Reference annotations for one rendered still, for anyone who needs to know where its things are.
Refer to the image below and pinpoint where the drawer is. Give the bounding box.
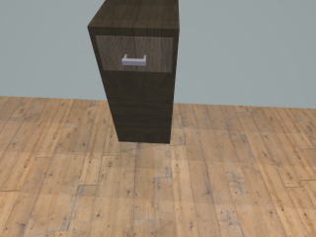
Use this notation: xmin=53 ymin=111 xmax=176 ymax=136
xmin=95 ymin=36 xmax=174 ymax=73

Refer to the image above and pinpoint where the handle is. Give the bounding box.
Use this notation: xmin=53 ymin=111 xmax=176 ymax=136
xmin=121 ymin=54 xmax=146 ymax=66

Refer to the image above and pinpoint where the cabinet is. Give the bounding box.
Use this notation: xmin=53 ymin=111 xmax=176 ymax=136
xmin=87 ymin=0 xmax=180 ymax=144

